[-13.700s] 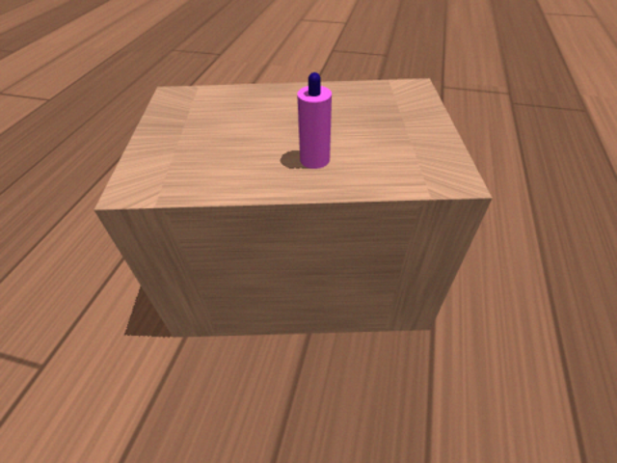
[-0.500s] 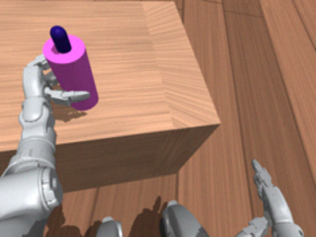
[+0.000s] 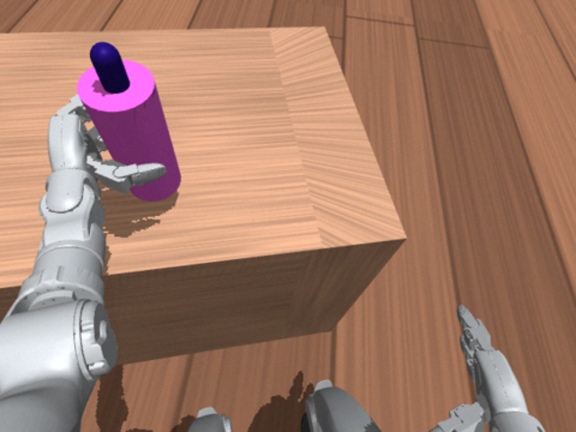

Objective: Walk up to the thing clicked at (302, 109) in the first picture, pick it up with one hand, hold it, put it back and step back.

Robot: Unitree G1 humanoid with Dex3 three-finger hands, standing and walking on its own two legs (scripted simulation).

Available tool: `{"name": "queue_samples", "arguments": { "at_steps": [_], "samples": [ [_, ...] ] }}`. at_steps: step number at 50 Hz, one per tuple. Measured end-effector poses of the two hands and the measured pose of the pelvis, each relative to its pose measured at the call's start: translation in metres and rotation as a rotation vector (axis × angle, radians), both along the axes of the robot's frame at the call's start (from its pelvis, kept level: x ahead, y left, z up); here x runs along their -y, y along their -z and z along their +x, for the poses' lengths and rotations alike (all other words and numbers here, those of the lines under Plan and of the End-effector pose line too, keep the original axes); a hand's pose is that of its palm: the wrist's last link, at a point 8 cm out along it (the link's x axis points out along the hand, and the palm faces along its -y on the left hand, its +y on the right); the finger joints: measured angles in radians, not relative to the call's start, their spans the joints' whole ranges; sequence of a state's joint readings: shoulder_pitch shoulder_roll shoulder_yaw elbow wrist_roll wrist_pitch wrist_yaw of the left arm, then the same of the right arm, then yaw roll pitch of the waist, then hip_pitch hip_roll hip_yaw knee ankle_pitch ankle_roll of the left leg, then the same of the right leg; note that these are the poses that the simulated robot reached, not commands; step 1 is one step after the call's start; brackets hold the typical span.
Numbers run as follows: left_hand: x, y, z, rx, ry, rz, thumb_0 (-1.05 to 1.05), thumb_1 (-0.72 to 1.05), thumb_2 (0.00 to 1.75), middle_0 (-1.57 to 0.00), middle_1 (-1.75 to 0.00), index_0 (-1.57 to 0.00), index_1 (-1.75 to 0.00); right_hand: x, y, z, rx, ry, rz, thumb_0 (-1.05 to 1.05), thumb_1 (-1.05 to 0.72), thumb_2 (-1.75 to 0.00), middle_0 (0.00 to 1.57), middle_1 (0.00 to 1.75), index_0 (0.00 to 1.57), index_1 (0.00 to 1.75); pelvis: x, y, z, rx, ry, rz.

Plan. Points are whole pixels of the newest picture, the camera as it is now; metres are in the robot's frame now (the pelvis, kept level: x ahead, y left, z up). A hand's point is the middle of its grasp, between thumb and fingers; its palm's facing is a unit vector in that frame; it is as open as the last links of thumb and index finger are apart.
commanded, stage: settle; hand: left
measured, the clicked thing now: (134, 128) +0.51 +0.14 +0.12
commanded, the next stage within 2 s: lift in 0.64 s
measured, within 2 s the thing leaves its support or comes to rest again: neither
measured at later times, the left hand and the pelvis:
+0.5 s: hand (116, 125) +0.52 +0.16 +0.11, palm faces +0.04 -1.00 +0.01, open 11.2 cm; pelvis +0.01 +0.00 +0.02, yaw +0 degrees
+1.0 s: hand (111, 115) +0.51 +0.15 +0.14, palm faces +0.02 -1.00 +0.01, open 11.1 cm; pelvis +0.02 +0.00 +0.03, yaw +0 degrees
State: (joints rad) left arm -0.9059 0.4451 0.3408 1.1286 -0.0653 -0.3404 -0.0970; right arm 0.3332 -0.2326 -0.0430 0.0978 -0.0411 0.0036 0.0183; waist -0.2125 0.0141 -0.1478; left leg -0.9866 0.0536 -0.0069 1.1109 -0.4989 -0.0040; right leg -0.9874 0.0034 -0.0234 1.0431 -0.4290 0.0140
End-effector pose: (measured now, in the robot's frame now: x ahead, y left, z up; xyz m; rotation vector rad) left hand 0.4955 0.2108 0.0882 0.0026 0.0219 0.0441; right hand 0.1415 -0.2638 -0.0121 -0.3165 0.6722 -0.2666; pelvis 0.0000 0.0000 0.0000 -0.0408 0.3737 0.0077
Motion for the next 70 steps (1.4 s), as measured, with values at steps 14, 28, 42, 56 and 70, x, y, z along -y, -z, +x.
{"name": "queue_samples", "arguments": {
  "at_steps": [14,28,42,56,70],
  "samples": [
    [0.002,-0.010,0.002,-0.022,0.014,-0.021,-0.03,-0.61,0.79,-0.72,-1.17,-0.78,-1.19,0.003,-0.004,0.005,-0.007,0.008,0.011,-0.01,0.52,-0.06,0.06,0.06,0.05,0.05,0.000,-0.010,0.005,0.018,0.004,0.008],
    [0.000,-0.028,0.001,-0.014,0.004,-0.009,-0.03,-0.61,0.79,-0.72,-1.17,-0.78,-1.19,0.006,-0.002,0.006,-0.020,0.021,0.032,-0.01,0.51,-0.06,0.06,0.06,0.05,0.05,0.002,-0.017,0.007,0.035,0.004,0.011],
    [0.001,-0.041,-0.002,-0.008,0.011,-0.016,-0.02,-0.61,0.79,-0.72,-1.17,-0.78,-1.19,0.007,-0.008,0.009,-0.009,0.028,0.041,-0.01,0.51,-0.06,0.06,0.06,0.05,0.05,0.003,-0.024,0.011,0.057,0.005,0.015],
    [0.001,-0.073,-0.019,0.020,0.022,-0.007,-0.01,-0.61,0.77,-0.74,-1.16,-0.79,-1.18,0.006,-0.013,0.017,0.011,0.049,0.067,-0.01,0.51,-0.06,0.06,0.05,0.05,0.05,0.000,-0.036,0.020,0.111,0.008,0.017],
    [-0.001,-0.114,-0.063,0.059,0.006,0.005,-0.02,-0.61,0.79,-0.73,-1.15,-0.79,-1.17,0.002,-0.011,0.022,0.021,0.063,0.126,-0.01,0.52,-0.06,0.05,0.05,0.05,0.05,-0.001,-0.049,0.025,0.210,0.005,0.026]
  ]
}}
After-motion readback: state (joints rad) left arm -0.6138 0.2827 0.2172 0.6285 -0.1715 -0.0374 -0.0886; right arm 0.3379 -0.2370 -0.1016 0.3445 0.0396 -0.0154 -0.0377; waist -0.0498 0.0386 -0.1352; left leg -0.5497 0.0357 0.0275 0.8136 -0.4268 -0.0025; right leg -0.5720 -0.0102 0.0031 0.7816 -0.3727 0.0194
